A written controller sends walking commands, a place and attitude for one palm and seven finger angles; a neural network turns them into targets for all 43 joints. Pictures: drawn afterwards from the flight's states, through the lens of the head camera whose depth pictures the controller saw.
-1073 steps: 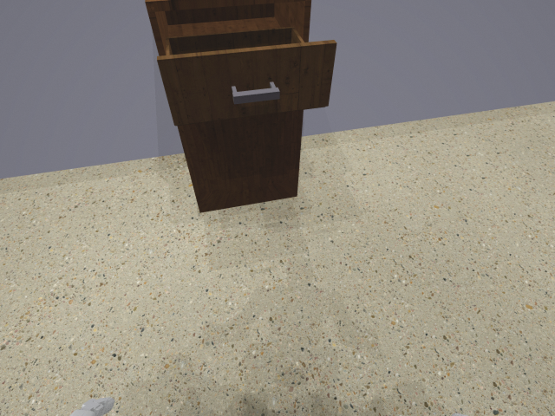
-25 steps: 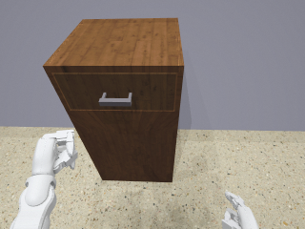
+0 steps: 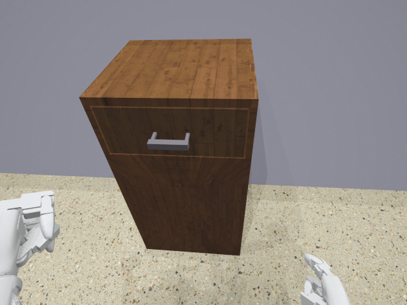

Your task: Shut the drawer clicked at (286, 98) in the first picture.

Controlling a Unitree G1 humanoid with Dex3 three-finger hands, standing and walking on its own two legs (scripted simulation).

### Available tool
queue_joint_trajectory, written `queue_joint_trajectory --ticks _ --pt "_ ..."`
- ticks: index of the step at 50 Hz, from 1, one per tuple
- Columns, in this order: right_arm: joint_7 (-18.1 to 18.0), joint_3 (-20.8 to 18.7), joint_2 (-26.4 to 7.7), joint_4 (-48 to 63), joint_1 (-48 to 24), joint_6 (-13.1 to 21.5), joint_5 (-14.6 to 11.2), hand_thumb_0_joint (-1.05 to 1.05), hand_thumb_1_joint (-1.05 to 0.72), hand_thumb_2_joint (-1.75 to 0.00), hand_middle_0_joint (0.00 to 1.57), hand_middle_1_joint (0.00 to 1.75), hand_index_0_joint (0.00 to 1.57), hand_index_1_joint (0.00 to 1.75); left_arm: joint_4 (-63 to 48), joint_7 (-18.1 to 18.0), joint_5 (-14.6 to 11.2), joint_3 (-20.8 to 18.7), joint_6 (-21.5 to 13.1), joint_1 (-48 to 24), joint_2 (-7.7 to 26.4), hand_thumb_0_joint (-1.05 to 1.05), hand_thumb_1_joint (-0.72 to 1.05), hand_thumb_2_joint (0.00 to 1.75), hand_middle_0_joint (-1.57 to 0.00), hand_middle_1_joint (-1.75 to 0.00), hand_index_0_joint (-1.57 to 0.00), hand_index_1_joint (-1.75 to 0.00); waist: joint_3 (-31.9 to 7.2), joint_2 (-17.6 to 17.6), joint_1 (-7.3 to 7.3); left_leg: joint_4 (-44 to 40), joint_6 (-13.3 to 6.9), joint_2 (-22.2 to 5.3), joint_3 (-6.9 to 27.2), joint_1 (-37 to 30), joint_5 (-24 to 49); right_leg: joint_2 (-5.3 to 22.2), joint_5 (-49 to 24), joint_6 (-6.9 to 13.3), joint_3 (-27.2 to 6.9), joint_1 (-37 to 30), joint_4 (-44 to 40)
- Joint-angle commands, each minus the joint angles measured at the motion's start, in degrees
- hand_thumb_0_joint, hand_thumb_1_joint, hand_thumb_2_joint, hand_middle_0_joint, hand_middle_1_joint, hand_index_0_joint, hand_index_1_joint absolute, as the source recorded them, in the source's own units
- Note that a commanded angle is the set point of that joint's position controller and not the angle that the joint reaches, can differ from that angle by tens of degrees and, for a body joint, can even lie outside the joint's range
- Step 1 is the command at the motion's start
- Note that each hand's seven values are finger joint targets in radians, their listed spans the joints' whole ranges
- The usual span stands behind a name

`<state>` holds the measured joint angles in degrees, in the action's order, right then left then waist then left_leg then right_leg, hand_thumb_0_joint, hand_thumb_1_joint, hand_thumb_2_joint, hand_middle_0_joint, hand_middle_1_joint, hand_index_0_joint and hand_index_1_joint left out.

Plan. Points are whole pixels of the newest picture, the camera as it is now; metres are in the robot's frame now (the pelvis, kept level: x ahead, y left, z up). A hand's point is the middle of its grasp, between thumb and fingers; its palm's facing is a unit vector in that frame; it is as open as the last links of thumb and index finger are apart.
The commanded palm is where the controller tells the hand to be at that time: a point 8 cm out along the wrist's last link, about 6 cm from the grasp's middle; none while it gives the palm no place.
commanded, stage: draw the hand back to the body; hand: left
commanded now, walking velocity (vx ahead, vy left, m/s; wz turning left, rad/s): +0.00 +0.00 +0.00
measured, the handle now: (169, 140) +0.54 +0.18 +0.02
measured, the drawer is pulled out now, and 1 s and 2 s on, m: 0.00 0.00 0.00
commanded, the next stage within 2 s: step back with the hand held close in 0.08 s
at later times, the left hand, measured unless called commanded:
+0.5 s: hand (74, 231) +0.18 +0.23 +0.13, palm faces +0.25 -0.84 -0.49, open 3.2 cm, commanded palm +0.12 +0.28 +0.17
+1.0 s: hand (37, 274) +0.12 +0.24 +0.14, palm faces +0.32 -0.84 -0.44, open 3.3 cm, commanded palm +0.05 +0.29 +0.17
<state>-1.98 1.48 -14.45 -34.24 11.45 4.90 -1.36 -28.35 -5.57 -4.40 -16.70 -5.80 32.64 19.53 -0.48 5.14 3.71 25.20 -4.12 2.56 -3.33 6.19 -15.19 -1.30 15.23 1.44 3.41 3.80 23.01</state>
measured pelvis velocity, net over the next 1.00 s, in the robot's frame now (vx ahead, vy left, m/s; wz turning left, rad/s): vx -0.08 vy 0.01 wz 0.00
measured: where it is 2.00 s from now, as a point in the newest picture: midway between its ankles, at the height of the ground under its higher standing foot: outside the picture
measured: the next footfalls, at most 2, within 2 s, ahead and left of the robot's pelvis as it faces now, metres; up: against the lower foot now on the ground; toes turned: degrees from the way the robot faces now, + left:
right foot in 1.52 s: -0.23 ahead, -0.09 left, +0.00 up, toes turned -3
left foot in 1.78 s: -0.19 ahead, +0.16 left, +0.00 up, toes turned +5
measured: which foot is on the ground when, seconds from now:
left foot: down 0.00-1.00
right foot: down 0.00-1.00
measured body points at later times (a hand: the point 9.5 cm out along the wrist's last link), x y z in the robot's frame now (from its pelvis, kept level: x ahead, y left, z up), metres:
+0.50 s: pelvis -0.02 +0.00 +0.00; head +0.01 -0.02 +0.45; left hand +0.16 +0.27 +0.16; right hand +0.14 -0.25 -0.09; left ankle -0.01 +0.07 -0.74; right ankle -0.02 -0.10 -0.74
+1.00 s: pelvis -0.08 +0.01 -0.01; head -0.05 +0.02 +0.44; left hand +0.09 +0.29 +0.17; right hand +0.10 -0.22 -0.09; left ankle -0.01 +0.07 -0.74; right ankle -0.03 -0.10 -0.74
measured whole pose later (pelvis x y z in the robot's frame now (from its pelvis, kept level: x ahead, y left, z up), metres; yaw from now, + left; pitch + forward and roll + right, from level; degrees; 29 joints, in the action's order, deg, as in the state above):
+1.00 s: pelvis -0.08 +0.01 -0.01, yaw +0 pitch +1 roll -2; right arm -2.5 0.3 -12.6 -30.6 10.9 1.9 -0.4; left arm -33.8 -7.2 -1.9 -19.4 -11.7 35.7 20.7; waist 2.3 1.1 0.3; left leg 35.6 -3.7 2.3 -3.1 23.8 -17.4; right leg -1.3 10.9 1.1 3.6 20.1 30.0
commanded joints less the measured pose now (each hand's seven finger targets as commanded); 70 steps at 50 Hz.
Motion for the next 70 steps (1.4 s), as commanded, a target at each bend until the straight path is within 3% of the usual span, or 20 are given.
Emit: queue_joint_trajectory --ticks 1,10,11,12,14,17,24,28,33,38,43,46,48,51,54,56,58,60,65,70 --pt "-1.03 -2.67 -5.65 8.85 -7.24 2.76 0.06 0.00 -0.90 -0.90 0.20 0.30 0.20 0.30 -7.76 -1.14 -0.31 -4.24 -3.04 -5.76 7.23 0.00 0.90 0.90 -1.40 -1.60 -1.40 -1.60 2.11 -5.46 -1.58 -4.75 2.12 -4.97 6.20 0.07 8.61 1.48 -6.85 0.44 -3.13 5.84 -3.93" --pt "-1.64 -1.96 -5.08 8.67 -7.95 4.37 0.36 0.00 -0.90 -0.90 0.20 0.30 0.20 0.30 -12.78 -1.98 -0.04 -5.81 -3.84 -6.99 9.72 0.00 0.90 0.90 -1.40 -1.60 -1.40 -1.60 -3.05 0.55 -0.36 -4.43 2.23 -4.39 6.38 -1.32 10.01 1.91 -8.45 0.86 -3.86 2.57 -3.48" --pt "-1.47 -2.48 -6.35 11.00 -7.87 3.38 0.22 0.00 -0.90 -0.90 0.20 0.30 0.20 0.30 -21.13 -2.49 0.02 -16.97 -7.09 -17.96 20.34 0.00 0.90 0.90 -1.40 -1.60 -1.40 -1.60 1.23 0.41 -2.07 -3.58 0.02 -5.67 7.85 4.42 4.08 4.77 -11.69 0.60 -12.03 4.82 -5.55" --pt "-1.80 -2.21 -5.27 9.72 -7.09 3.07 0.40 0.00 -0.90 -0.90 0.20 0.30 0.20 0.30 -18.39 -2.38 0.12 -17.32 -8.35 -18.16 20.32 0.00 0.90 0.90 -1.40 -1.60 -1.40 -1.60 2.52 -0.17 -2.39 -2.56 0.38 -5.35 8.57 5.08 2.58 6.73 -11.60 1.54 -12.99 6.10 -6.50" --pt "-1.22 -2.88 -5.46 8.81 -6.31 2.20 0.75 0.00 -0.90 -0.90 0.20 0.30 0.20 0.30 -8.70 -1.43 0.29 -11.01 -7.65 -6.47 11.65 0.00 0.90 0.90 -1.40 -1.60 -1.40 -1.60 3.87 -6.18 -3.02 -1.26 0.59 -5.65 8.18 3.89 5.19 7.49 -12.55 1.24 -13.27 8.85 -6.77" --pt "-0.61 -3.93 -6.38 9.24 -6.76 0.64 0.66 0.00 -0.90 -0.90 0.20 0.30 0.20 0.30 -4.17 -0.44 0.20 -7.13 -7.32 1.08 6.48 0.00 0.90 0.90 -1.40 -1.60 -1.40 -1.60 0.54 -3.64 -2.94 -2.26 0.34 -6.78 7.36 2.96 11.16 6.57 -15.28 -0.58 -10.02 7.93 -4.27" --pt "-0.98 -4.98 -5.82 12.54 -7.71 -2.64 -0.10 0.00 -0.90 -0.90 0.20 0.30 0.20 0.30 -12.99 -1.42 0.52 -11.63 -8.10 5.69 12.35 0.00 0.90 0.90 -1.40 -1.60 -1.40 -1.60 -9.45 -8.39 -2.66 -1.25 -0.19 -8.36 7.73 6.03 19.37 6.33 -22.31 -1.53 -7.73 1.74 2.47" --pt "-2.05 -4.69 -5.86 13.85 -7.17 -2.01 -0.21 0.00 -0.90 -0.90 0.20 0.30 0.20 0.30 -21.14 -2.55 0.65 -13.46 -8.86 4.95 15.32 0.00 0.90 0.90 -1.40 -1.60 -1.40 -1.60 -11.99 -0.68 -2.59 -1.15 -0.53 -9.31 9.13 9.20 19.60 5.57 -22.56 -1.49 -7.80 -0.01 6.21" --pt "-2.29 -5.04 -5.80 12.79 -5.69 -1.04 0.45 0.00 -0.90 -0.90 0.20 0.30 0.20 0.30 -18.91 -2.70 0.60 -13.27 -8.62 7.02 13.69 0.00 0.90 0.90 -1.40 -1.60 -1.40 -1.60 -9.06 1.96 -2.80 -3.57 -0.97 -11.53 11.31 11.64 19.27 3.29 -12.12 -1.63 -6.46 3.16 9.38" --pt "-2.15 -5.30 -6.22 11.69 -5.34 -0.37 0.92 0.00 -0.90 -0.90 0.20 0.30 0.20 0.30 -13.80 -2.24 1.05 -11.88 -8.59 4.99 11.14 0.00 0.90 0.90 -1.40 -1.60 -1.40 -1.60 -2.25 0.12 -3.53 -8.42 -2.45 -14.28 13.91 21.53 3.67 1.94 -2.10 -1.58 -6.46 2.96 11.71" --pt "-2.08 -5.18 -6.42 12.68 -5.28 -0.49 0.62 0.00 -0.90 -0.90 0.20 0.30 0.20 0.30 -13.54 -2.16 1.97 -10.94 -8.81 1.62 11.03 0.00 0.90 0.90 -1.40 -1.60 -1.40 -1.60 0.42 -8.13 -4.35 -4.38 -1.87 -9.44 12.31 28.85 -15.72 5.15 -1.24 -0.37 -12.97 3.11 4.65" --pt "-1.44 -5.22 -5.54 12.28 -4.26 -0.40 0.97 0.00 -0.90 -0.90 0.20 0.30 0.20 0.30 -15.96 -2.76 1.88 -10.09 -9.43 0.93 11.76 0.00 0.90 0.90 -1.40 -1.60 -1.40 -1.60 -0.12 -12.39 -4.97 7.82 0.61 -4.66 8.74 18.43 -11.40 12.04 12.26 3.46 -20.57 16.38 -7.54" --pt "-1.34 -4.85 -4.74 11.71 -3.68 -0.31 1.09 0.00 -0.90 -0.90 0.20 0.30 0.20 0.30 -18.34 -3.49 1.63 -10.23 -10.02 0.46 12.58 0.00 0.90 0.90 -1.40 -1.60 -1.40 -1.60 -2.43 -12.00 -5.45 11.41 1.53 -3.59 7.46 13.55 -6.63 14.46 9.45 4.80 -19.07 18.48 -8.13" --pt "-1.73 -4.74 -5.33 11.66 -3.96 -0.17 1.03 0.00 -0.90 -0.90 0.20 0.30 0.20 0.30 -21.07 -4.27 1.64 -11.40 -10.97 1.60 13.81 0.00 0.90 0.90 -1.40 -1.60 -1.40 -1.60 -3.99 -5.37 -5.52 3.48 0.48 -5.43 10.55 13.39 -4.78 9.92 3.14 2.41 -12.63 16.63 -2.31" --pt "-2.53 -4.68 -6.50 12.52 -5.92 1.49 1.59 0.00 -0.90 -0.90 0.20 0.30 0.20 0.30 -23.23 -3.97 2.91 -14.45 -12.27 2.58 15.22 0.00 0.90 0.90 -1.40 -1.60 -1.40 -1.60 -5.48 12.18 -4.07 -17.23 -3.80 -18.31 25.49 28.98 -17.25 -2.41 2.71 -2.28 -4.57 2.07 22.48" --pt "-2.38 -5.30 -5.72 11.81 -4.89 2.64 2.44 0.00 -0.90 -0.90 0.20 0.30 0.20 0.30 -22.77 -4.13 3.35 -16.47 -12.54 1.23 15.92 0.00 0.90 0.90 -1.40 -1.60 -1.40 -1.60 -4.65 10.17 -4.49 -21.98 -6.54 -22.36 28.83 34.41 -26.07 -3.59 7.96 -2.16 -7.44 1.76 38.19" --pt "-2.08 -5.70 -4.68 10.89 -4.38 3.25 2.31 0.00 -0.90 -0.90 0.20 0.30 0.20 0.30 -21.07 -4.27 2.21 -15.63 -12.14 3.19 14.29 0.00 0.90 0.90 -1.40 -1.60 -1.40 -1.60 -5.19 1.45 -3.98 -15.02 -5.92 -20.16 24.50 22.13 -9.17 -2.45 10.86 -1.87 -8.25 10.79 34.63" --pt "-1.51 -6.20 -4.74 9.05 -3.47 3.72 1.87 0.00 -0.90 -0.90 0.20 0.30 0.20 0.30 -18.84 -3.88 1.25 -13.99 -11.77 7.32 12.36 0.00 0.90 0.90 -1.40 -1.60 -1.40 -1.60 -6.96 -1.60 -3.46 -12.97 -3.87 -17.40 19.76 9.81 0.06 -2.11 13.48 -2.03 -5.46 16.77 27.70" --pt "-0.73 -5.40 -5.26 6.08 -2.14 5.58 2.62 0.00 -0.90 -0.90 0.20 0.30 0.20 0.30 -21.12 -2.16 0.52 -9.46 -12.62 5.42 11.48 0.00 0.90 0.90 -1.40 -1.60 -1.40 -1.60 -12.61 4.76 -3.50 -12.50 -0.24 -15.14 15.88 -6.24 18.52 -2.81 14.71 -2.22 -3.40 17.91 13.27" --pt "-0.07 -5.08 -4.60 6.44 -1.82 5.40 3.43 0.00 -0.90 -0.90 0.20 0.30 0.20 0.30 -26.02 -1.62 -0.40 -12.68 -13.13 6.39 16.05 0.00 0.90 0.90 -1.40 -1.60 -1.40 -1.60 -19.81 8.17 -2.76 -10.30 2.33 -13.60 10.92 -14.24 32.38 -3.95 11.47 -1.40 -1.81 14.25 5.53"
